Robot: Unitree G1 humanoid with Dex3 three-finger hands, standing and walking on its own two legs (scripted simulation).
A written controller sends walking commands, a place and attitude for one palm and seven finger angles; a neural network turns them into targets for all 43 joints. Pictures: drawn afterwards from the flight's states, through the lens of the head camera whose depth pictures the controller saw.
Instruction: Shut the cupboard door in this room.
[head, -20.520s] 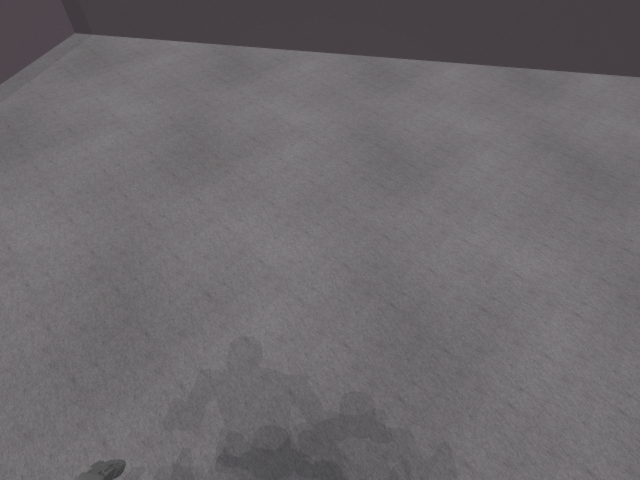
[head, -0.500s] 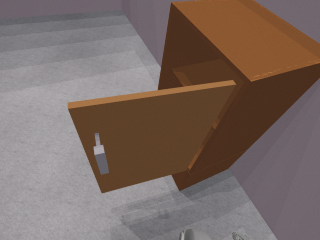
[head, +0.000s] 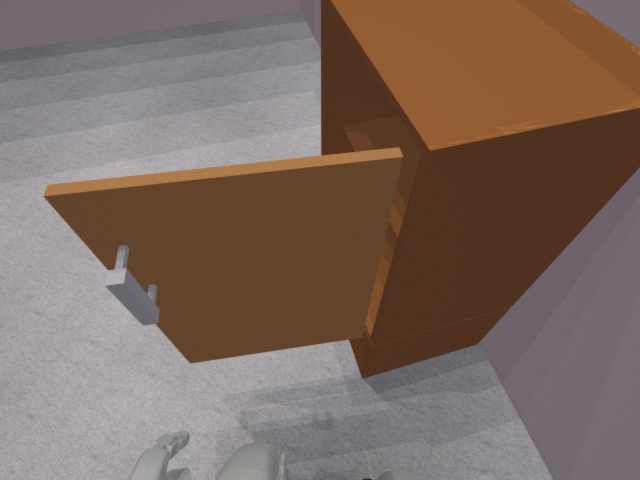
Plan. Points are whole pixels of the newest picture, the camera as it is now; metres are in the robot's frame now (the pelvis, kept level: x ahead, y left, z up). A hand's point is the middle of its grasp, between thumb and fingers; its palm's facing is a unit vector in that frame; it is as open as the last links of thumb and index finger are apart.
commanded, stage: shuffle to correct the standing spot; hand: left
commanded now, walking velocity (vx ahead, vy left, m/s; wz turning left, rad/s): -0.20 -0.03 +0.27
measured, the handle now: (137, 286) +0.37 +0.28 -0.03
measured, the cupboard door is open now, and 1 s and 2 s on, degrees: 83 83 83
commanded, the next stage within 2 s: come to a stop and stand still in 0.06 s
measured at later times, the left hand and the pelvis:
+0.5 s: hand out of the picture -0.12 +0.17 -0.17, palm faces +0.17 -0.96 -0.20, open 7.4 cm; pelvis -0.08 -0.02 +0.02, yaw +7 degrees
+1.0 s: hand out of the picture -0.10 +0.06 -0.17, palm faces +0.17 -0.97 -0.17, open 7.3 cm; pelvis -0.08 -0.10 +0.01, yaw +8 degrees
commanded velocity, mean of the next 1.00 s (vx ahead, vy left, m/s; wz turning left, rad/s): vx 0.03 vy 0.00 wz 0.04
